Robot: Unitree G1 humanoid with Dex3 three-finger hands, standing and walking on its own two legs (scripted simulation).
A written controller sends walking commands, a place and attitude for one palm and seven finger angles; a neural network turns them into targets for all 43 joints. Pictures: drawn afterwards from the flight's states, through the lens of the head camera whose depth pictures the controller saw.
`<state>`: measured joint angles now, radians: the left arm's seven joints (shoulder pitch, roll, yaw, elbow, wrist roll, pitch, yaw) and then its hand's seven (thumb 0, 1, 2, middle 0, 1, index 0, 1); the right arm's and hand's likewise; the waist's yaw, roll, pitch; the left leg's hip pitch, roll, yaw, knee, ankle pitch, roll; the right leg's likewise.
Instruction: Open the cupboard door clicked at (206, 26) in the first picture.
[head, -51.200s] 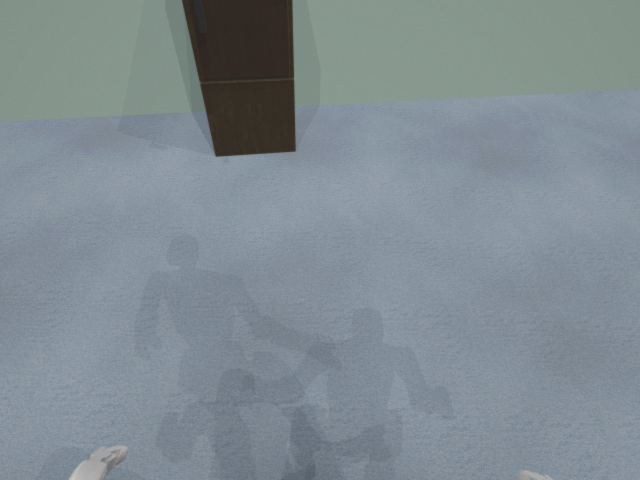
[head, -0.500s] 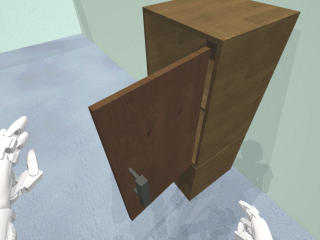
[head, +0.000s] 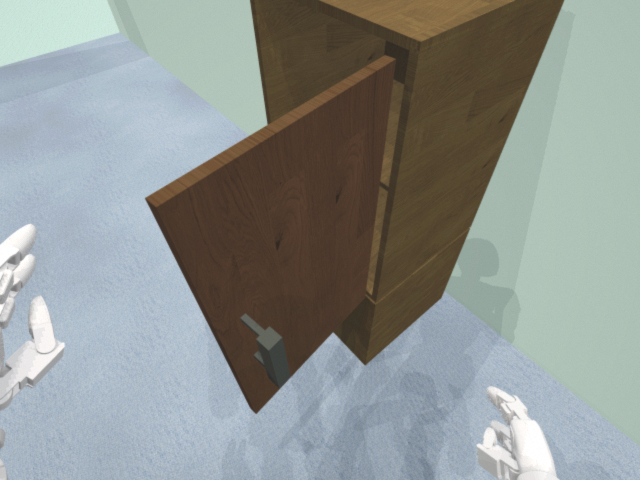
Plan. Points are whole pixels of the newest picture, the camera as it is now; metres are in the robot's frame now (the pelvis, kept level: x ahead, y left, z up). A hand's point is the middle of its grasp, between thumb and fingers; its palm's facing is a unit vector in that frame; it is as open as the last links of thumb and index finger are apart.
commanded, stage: step back with the hand held close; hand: left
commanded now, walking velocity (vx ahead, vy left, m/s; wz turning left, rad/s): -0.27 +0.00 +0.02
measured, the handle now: (264, 350) +0.31 +0.11 -0.08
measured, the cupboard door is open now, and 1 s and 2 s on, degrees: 98 98 98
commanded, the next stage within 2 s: stop stepping back and stand still in 1.14 s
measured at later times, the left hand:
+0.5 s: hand out of the picture +0.12 +0.27 +0.15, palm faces +0.48 -0.75 -0.45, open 7.4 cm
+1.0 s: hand out of the picture +0.05 +0.24 +0.15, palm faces +0.35 -0.80 -0.49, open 7.4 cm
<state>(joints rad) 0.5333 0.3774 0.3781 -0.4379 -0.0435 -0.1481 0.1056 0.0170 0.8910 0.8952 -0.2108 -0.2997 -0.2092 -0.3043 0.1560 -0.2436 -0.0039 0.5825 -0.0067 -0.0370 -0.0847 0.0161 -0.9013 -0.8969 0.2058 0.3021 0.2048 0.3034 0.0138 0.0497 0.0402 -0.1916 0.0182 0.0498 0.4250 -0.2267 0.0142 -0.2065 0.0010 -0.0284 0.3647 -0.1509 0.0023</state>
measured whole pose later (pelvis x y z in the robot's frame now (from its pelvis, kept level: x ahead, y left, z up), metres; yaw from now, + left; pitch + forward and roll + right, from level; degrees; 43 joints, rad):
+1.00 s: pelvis -0.15 -0.02 -0.01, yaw +1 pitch +2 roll -2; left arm 0.53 0.46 0.41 -0.55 -0.03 -0.24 0.12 0.02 0.89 0.89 -0.21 -0.30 -0.21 -0.30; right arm 0.12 -0.19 0.01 0.64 0.00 -0.08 -0.08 0.02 -0.90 -0.90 0.21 0.30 0.21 0.30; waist 0.01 -0.02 0.04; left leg -0.44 0.03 0.02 0.49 -0.09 0.02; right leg -0.19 0.09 0.02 0.49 -0.33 -0.02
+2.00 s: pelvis -0.31 -0.03 -0.01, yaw +1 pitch -2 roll +1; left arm 0.55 0.39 0.41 -0.47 -0.01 -0.22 0.16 0.02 0.89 0.89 -0.22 -0.30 -0.21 -0.31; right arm 0.26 -0.21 -0.01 0.65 -0.02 -0.12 -0.09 0.02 -0.90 -0.90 0.20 0.30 0.20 0.30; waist 0.01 -0.04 0.01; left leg -0.25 0.00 0.05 0.55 -0.26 0.01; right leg -0.31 0.01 -0.04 0.63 -0.33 -0.01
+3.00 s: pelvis -0.31 -0.03 +0.00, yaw +2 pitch -2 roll +0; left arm 0.26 0.14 0.01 1.14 0.01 0.00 0.03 0.01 0.91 0.90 -0.20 -0.30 -0.20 -0.30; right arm 0.30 -0.13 0.00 1.14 -0.02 0.01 -0.03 0.01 -0.91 -0.90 0.20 0.30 0.20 0.30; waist -0.01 0.01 0.04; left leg -0.20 0.00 0.03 0.40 -0.18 0.01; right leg -0.19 0.01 -0.04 0.42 -0.21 -0.03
